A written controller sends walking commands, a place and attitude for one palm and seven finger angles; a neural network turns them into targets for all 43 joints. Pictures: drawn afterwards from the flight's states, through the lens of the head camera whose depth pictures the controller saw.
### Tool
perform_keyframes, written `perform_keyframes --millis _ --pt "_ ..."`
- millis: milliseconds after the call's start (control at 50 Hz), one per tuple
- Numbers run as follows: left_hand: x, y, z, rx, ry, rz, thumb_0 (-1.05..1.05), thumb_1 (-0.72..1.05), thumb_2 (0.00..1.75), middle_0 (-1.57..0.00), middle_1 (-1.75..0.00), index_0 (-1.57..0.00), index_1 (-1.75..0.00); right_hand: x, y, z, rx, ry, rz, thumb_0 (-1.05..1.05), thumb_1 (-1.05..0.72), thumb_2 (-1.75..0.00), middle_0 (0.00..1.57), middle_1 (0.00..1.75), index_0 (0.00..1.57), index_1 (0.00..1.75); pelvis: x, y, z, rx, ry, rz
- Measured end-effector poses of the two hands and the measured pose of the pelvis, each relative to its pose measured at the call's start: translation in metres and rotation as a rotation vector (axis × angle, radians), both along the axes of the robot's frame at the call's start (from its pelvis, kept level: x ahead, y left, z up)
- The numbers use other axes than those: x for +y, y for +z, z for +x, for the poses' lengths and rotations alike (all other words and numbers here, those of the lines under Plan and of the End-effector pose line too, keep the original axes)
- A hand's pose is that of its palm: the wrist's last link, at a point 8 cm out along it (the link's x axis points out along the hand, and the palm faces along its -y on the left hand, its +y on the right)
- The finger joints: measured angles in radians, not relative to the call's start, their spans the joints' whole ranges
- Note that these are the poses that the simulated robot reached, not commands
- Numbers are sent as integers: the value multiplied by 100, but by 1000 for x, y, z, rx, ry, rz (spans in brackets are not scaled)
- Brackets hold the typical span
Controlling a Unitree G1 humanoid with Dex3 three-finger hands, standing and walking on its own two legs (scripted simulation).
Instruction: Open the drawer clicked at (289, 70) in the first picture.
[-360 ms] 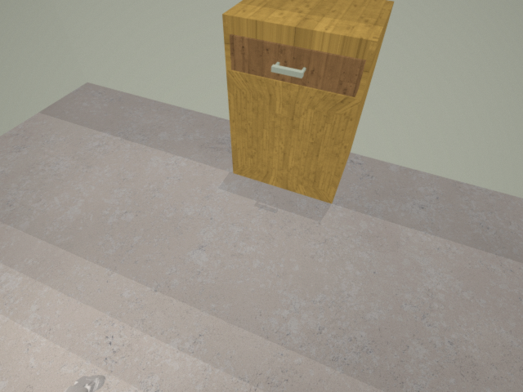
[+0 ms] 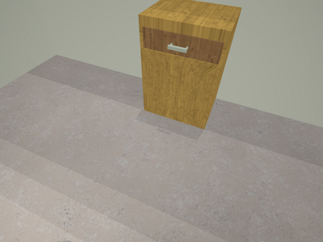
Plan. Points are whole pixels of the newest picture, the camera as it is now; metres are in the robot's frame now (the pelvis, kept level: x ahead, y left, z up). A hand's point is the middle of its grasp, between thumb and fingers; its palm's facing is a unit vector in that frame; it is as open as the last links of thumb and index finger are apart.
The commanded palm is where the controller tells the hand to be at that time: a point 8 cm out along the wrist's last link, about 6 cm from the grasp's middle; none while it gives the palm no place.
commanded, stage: stand and wait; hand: left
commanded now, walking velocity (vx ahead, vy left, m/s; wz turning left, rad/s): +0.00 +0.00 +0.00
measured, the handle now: (178, 47) +1.22 -0.03 -0.09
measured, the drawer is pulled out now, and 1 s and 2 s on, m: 0.00 0.00 0.00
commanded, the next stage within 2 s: look at it before walking up in 0.50 s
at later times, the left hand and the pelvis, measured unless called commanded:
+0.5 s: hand out of the picture +0.05 +0.24 -0.15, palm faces -0.04 -0.94 -0.33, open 7.4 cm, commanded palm none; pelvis -0.02 -0.01 +0.00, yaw +0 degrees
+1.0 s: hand out of the picture +0.06 +0.24 -0.15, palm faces -0.04 -0.94 -0.33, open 7.4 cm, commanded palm none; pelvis -0.01 -0.01 +0.00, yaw -1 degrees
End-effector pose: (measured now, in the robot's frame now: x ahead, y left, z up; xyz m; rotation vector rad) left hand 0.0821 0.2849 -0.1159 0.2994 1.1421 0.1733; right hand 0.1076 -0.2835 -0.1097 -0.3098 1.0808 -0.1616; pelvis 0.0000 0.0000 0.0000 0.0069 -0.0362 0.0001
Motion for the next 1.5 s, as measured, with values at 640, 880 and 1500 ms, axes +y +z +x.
perform_keyframes --millis 640,880,1500 --pt "-3 0 -33 65 -1 9 1 90 90 -21 -30 -20 -30 -14 -9 -65 129 -56 1 1 -90 -90 21 30 21 30 -7 3 -20 -2 -7 -1" --pt "-2 -1 -28 65 -6 7 1 90 90 -21 -30 -20 -30 -14 -6 -57 117 -54 -3 1 -90 -90 21 30 21 30 -6 4 -17 3 -10 -2" --pt "-28 -45 -81 221 161 -150 0 90 90 -21 -30 -20 -30 52 -33 -64 273 -44 75 1 -91 -90 20 30 20 30 18 -13 39 14 64 -20"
